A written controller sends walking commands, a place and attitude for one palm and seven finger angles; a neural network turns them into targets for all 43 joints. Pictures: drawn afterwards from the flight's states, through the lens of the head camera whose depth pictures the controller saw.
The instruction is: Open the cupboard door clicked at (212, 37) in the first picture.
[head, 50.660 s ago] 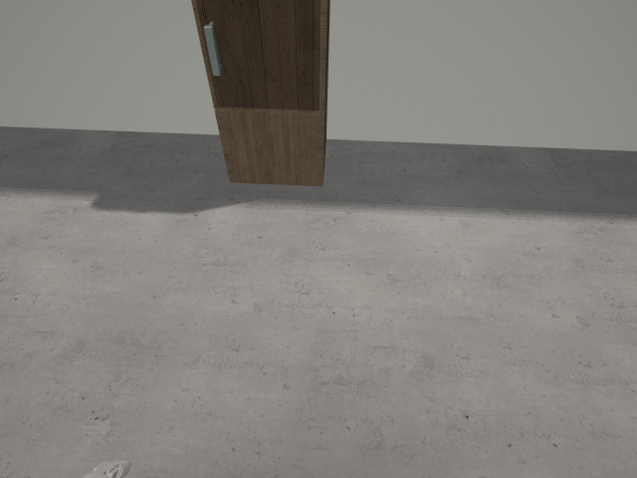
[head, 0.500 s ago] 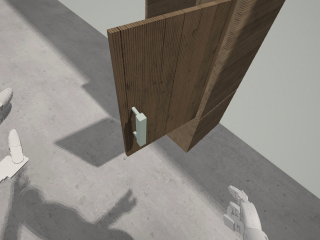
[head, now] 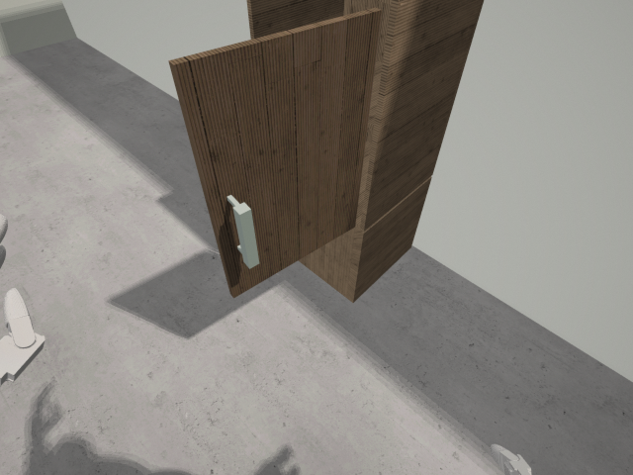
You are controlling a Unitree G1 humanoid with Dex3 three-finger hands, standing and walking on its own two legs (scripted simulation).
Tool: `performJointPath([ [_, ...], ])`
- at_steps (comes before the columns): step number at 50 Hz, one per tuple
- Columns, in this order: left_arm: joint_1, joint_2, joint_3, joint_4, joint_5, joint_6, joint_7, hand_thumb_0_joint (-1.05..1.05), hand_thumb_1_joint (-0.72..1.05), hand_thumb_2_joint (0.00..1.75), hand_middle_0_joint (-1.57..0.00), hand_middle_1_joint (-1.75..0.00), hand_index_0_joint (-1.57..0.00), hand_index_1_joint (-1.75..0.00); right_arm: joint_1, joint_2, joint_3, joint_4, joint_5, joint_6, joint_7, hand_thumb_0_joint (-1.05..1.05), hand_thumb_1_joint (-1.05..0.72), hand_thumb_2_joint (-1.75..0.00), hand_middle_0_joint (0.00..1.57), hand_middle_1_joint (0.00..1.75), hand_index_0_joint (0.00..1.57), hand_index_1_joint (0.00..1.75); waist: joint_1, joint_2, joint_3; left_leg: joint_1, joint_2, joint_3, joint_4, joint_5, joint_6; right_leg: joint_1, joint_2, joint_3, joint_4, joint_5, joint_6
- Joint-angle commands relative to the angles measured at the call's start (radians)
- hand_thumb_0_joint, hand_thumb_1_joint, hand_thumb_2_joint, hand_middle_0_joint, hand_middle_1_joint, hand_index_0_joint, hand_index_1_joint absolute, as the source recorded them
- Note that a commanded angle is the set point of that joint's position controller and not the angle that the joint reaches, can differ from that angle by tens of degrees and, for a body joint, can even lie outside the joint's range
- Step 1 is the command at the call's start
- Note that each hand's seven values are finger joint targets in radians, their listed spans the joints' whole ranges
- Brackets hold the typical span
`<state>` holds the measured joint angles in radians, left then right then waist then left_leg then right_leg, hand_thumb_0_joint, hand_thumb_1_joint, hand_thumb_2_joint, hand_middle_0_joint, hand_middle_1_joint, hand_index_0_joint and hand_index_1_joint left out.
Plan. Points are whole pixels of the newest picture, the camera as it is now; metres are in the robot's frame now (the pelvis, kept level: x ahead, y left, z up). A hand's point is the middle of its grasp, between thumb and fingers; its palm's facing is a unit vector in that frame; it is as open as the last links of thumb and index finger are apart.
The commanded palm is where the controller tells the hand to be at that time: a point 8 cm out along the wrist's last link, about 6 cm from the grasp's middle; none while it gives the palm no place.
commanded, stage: stop stepping back and stand still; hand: left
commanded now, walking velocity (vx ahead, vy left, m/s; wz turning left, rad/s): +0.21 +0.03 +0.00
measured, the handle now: (241, 231) +0.60 +0.19 -0.11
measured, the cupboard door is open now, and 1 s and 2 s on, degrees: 82 82 82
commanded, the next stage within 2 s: let the arm hang, fingers relaxed in 0.40 s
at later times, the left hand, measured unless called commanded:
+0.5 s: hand (15, 375) +0.17 +0.27 +0.15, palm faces +0.47 -0.78 -0.42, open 7.4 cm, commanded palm none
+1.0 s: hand out of the picture -0.03 +0.22 -0.18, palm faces +0.08 -0.97 -0.23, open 7.1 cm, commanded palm none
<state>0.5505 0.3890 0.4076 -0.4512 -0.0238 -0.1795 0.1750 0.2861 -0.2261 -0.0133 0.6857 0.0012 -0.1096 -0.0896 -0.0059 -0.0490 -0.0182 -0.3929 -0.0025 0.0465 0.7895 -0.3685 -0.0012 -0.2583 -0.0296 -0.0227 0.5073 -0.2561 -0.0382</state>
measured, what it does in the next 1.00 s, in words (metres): steps on the spot: left foot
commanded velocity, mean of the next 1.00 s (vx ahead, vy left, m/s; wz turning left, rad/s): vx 0.04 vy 0.00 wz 0.00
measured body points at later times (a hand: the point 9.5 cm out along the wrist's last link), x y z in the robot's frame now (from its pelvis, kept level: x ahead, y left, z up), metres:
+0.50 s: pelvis -0.02 +0.01 -0.01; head -0.03 +0.01 +0.44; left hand +0.14 +0.31 +0.17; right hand +0.14 -0.22 -0.10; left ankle -0.02 +0.14 -0.74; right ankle +0.01 -0.09 -0.74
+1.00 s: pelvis -0.03 +0.01 +0.00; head +0.00 +0.02 +0.45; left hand -0.03 +0.27 -0.16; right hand -0.02 -0.22 -0.16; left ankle -0.02 +0.14 -0.74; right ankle +0.01 -0.09 -0.74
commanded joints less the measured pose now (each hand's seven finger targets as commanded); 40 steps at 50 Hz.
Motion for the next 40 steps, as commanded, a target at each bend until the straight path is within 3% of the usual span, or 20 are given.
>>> performJointPath([
  [1, -0.056, 0.202, 0.120, -0.169, 0.008, -0.077, 0.020, 0.00, 0.90, 0.90, -0.20, -0.30, -0.20, -0.30, -0.128, -0.096, -0.032, -0.168, -0.007, -0.075, -0.001, 0.00, -0.90, -0.90, 0.20, 0.30, 0.20, 0.30, -0.005, -0.076, -0.012, 0.134, 0.004, 0.026, -0.336, 0.010, 0.033, -0.005, -0.190, 0.201, -0.219, -0.170, -0.031],
  [3, -0.036, 0.219, 0.137, -0.221, 0.004, -0.093, 0.018, 0.00, 0.90, 0.90, -0.20, -0.30, -0.20, -0.30, -0.132, -0.108, -0.041, -0.190, -0.004, -0.081, 0.000, 0.00, -0.90, -0.90, 0.20, 0.30, 0.20, 0.30, 0.000, 0.026, -0.022, 0.147, 0.043, -0.015, -0.421, 0.031, 0.054, 0.054, -0.131, 0.188, -0.160, -0.116, -0.001],
  [4, -0.032, 0.226, 0.148, -0.248, 0.005, -0.102, 0.016, 0.00, 0.90, 0.90, -0.20, -0.30, -0.20, -0.30, -0.130, -0.122, -0.044, -0.203, -0.003, -0.082, 0.003, 0.00, -0.90, -0.90, 0.20, 0.30, 0.20, 0.30, 0.000, 0.081, -0.034, 0.133, 0.078, -0.067, -0.438, 0.083, 0.065, 0.088, -0.085, 0.154, -0.107, -0.054, 0.014],
  [5, 0.002, 0.236, 0.169, -0.243, 0.002, -0.105, 0.013, 0.00, 0.90, 0.90, -0.20, -0.30, -0.20, -0.30, -0.125, -0.131, -0.046, -0.210, -0.001, -0.082, 0.007, 0.00, -0.90, -0.90, 0.20, 0.30, 0.20, 0.30, 0.003, 0.087, -0.055, 0.135, 0.110, -0.105, -0.427, 0.169, 0.070, 0.111, -0.048, 0.123, -0.054, 0.028, 0.022],
  [7, 0.017, 0.229, 0.179, -0.236, 0.003, -0.105, 0.008, 0.00, 0.90, 0.90, -0.20, -0.30, -0.20, -0.30, -0.125, -0.108, -0.031, -0.193, -0.002, -0.076, 0.008, 0.00, -0.90, -0.90, 0.20, 0.30, 0.20, 0.30, 0.003, 0.235, -0.025, 0.070, 0.118, -0.108, -0.483, -0.018, 0.071, 0.065, -0.010, 0.058, -0.020, -0.104, 0.028],
  [10, -0.052, 0.187, 0.135, -0.171, 0.016, -0.095, 0.015, 0.00, 0.90, 0.90, -0.20, -0.30, -0.20, -0.30, -0.134, -0.110, -0.025, -0.187, 0.002, -0.084, -0.003, 0.00, -0.90, -0.90, 0.20, 0.30, 0.20, 0.30, -0.006, 0.170, 0.065, -0.065, 0.158, -0.161, -0.527, -0.240, 0.084, 0.069, 0.021, 0.035, 0.013, -0.127, 0.037],
  [12, -0.098, 0.185, 0.124, -0.149, 0.017, -0.091, 0.012, 0.00, 0.90, 0.90, -0.20, -0.30, -0.20, -0.30, -0.139, -0.114, -0.030, -0.183, 0.001, -0.091, -0.007, 0.00, -0.90, -0.90, 0.20, 0.30, 0.20, 0.30, -0.008, 0.138, 0.081, -0.063, 0.138, -0.135, -0.498, -0.269, 0.075, 0.040, 0.019, 0.061, -0.023, -0.170, 0.030],
  [15, -0.102, 0.177, 0.111, -0.130, 0.014, -0.088, 0.007, 0.00, 0.90, 0.90, -0.20, -0.30, -0.20, -0.30, -0.130, -0.107, -0.029, -0.176, -0.008, -0.093, -0.005, 0.00, -0.90, -0.90, 0.20, 0.30, 0.20, 0.30, -0.008, 0.050, 0.051, -0.011, 0.081, -0.077, -0.373, -0.167, 0.060, -0.002, -0.029, 0.166, -0.107, -0.221, 0.000],
  [18, -0.146, 0.189, 0.101, -0.158, 0.007, -0.085, 0.001, 0.00, 0.90, 0.90, -0.20, -0.30, -0.20, -0.30, -0.129, -0.090, -0.023, -0.163, -0.010, -0.091, 0.006, 0.00, -0.90, -0.90, 0.20, 0.30, 0.20, 0.30, -0.013, -0.065, 0.016, 0.060, 0.025, -0.017, -0.206, -0.021, 0.035, -0.041, -0.135, 0.293, -0.209, -0.249, -0.047],
  [20, -0.162, 0.190, 0.100, -0.181, 0.006, -0.083, 0.002, 0.00, 0.90, 0.90, -0.20, -0.30, -0.20, -0.30, -0.131, -0.090, -0.021, -0.163, -0.008, -0.087, 0.010, 0.00, -0.90, -0.90, 0.20, 0.30, 0.20, 0.30, -0.011, -0.027, -0.013, 0.119, 0.021, -0.020, -0.244, 0.037, 0.030, -0.025, -0.140, 0.253, -0.187, -0.170, -0.049],
  [24, -0.112, 0.196, 0.121, -0.214, 0.003, -0.087, -0.001, 0.00, 0.90, 0.90, -0.20, -0.30, -0.20, -0.30, -0.154, -0.092, -0.012, -0.182, -0.007, -0.085, 0.004, 0.00, -0.90, -0.90, 0.20, 0.30, 0.20, 0.30, 0.002, 0.158, 0.007, 0.115, 0.089, -0.108, -0.423, 0.127, 0.041, 0.020, -0.014, 0.094, -0.062, 0.012, 0.021],
  [25, -0.160, -0.024, -0.305, 0.575, 0.080, 0.094, -0.153, 0.00, 0.90, 0.90, -0.20, -0.30, -0.20, -0.30, -0.177, -0.261, -0.082, 0.069, -0.015, -0.076, 0.095, 0.00, -0.90, -0.90, 0.20, 0.30, 0.20, 0.30, -0.043, 0.156, 0.067, 0.008, 0.109, -0.157, -0.281, 0.323, 0.054, -0.082, -0.052, 0.016, 0.121, 0.186, 0.017],
  [26, -0.128, -0.074, -0.283, 0.609, 0.064, 0.168, -0.170, 0.00, 0.90, 0.90, -0.20, -0.30, -0.20, -0.30, -0.110, -0.182, -0.069, 0.051, -0.012, -0.007, 0.094, 0.00, -0.90, -0.90, 0.20, 0.30, 0.20, 0.30, -0.011, 0.156, 0.007, 0.024, 0.127, -0.143, -0.320, 0.413, 0.055, -0.049, -0.028, 0.015, 0.138, 0.146, 0.021],
  [27, -0.150, -0.104, -0.304, 0.636, 0.063, 0.179, -0.171, 0.00, 0.90, 0.90, -0.20, -0.30, -0.20, -0.30, -0.101, -0.160, -0.061, 0.044, -0.022, 0.007, 0.088, 0.00, -0.90, -0.90, 0.20, 0.30, 0.20, 0.30, 0.000, 0.109, -0.025, 0.019, 0.149, -0.173, -0.322, 0.461, 0.073, -0.029, -0.014, 0.004, 0.159, 0.110, 0.020],
  [29, -0.198, -0.078, -0.308, 0.727, 0.062, 0.178, -0.171, 0.00, 0.90, 0.90, -0.20, -0.30, -0.20, -0.30, -0.113, -0.165, -0.044, 0.036, -0.031, 0.033, 0.085, 0.00, -0.90, -0.90, 0.20, 0.30, 0.20, 0.30, 0.014, -0.006, -0.045, -0.007, 0.163, -0.223, -0.329, 0.425, 0.100, 0.024, -0.014, 0.009, 0.133, 0.074, 0.017],
  [31, -0.239, -0.031, -0.311, 0.857, 0.065, 0.168, -0.170, 0.00, 0.90, 0.90, -0.20, -0.30, -0.20, -0.30, -0.121, -0.160, -0.038, 0.056, -0.032, 0.052, 0.085, 0.00, -0.90, -0.90, 0.20, 0.30, 0.20, 0.30, 0.019, -0.157, -0.068, 0.025, 0.082, -0.136, -0.256, 0.347, 0.056, 0.077, -0.080, 0.086, 0.024, 0.231, -0.008],
  [32, -0.276, -0.003, -0.314, 0.922, 0.063, 0.166, -0.168, 0.00, 0.90, 0.90, -0.20, -0.30, -0.20, -0.30, -0.106, -0.156, -0.040, 0.069, -0.029, 0.064, 0.086, 0.00, -0.90, -0.90, 0.20, 0.30, 0.20, 0.30, 0.003, -0.184, -0.064, 0.065, 0.034, -0.094, -0.224, 0.282, 0.036, 0.053, -0.128, 0.131, -0.021, 0.267, -0.040],
  [34, -0.330, 0.014, -0.331, 1.043, 0.053, 0.167, -0.163, 0.00, 0.90, 0.90, -0.20, -0.30, -0.20, -0.30, -0.088, -0.132, -0.029, 0.118, -0.033, 0.089, 0.084, 0.00, -0.90, -0.90, 0.20, 0.30, 0.20, 0.30, -0.015, -0.108, -0.056, 0.141, 0.016, -0.068, -0.238, 0.244, 0.025, 0.027, -0.162, 0.155, -0.063, 0.307, -0.064],
  [37, -0.352, -0.010, -0.354, 1.199, 0.044, 0.171, -0.155, 0.00, 0.90, 0.90, -0.20, -0.30, -0.20, -0.30, -0.104, -0.119, -0.012, 0.183, -0.030, 0.097, 0.078, 0.00, -0.90, -0.90, 0.20, 0.30, 0.20, 0.30, -0.003, 0.094, -0.057, 0.173, 0.066, -0.114, -0.342, 0.348, 0.026, 0.073, -0.084, 0.088, -0.042, 0.228, -0.014],
  [40, -0.313, -0.058, -0.357, 1.330, 0.040, 0.172, -0.151, 0.00, 0.90, 0.90, -0.20, -0.30, -0.20, -0.30, -0.100, -0.089, -0.003, 0.249, -0.028, 0.100, 0.067, 0.00, -0.90, -0.90, 0.20, 0.30, 0.20, 0.30, 0.010, 0.158, -0.042, 0.148, 0.084, -0.124, -0.390, 0.281, 0.026, 0.124, -0.072, 0.078, -0.095, 0.159, -0.005],
])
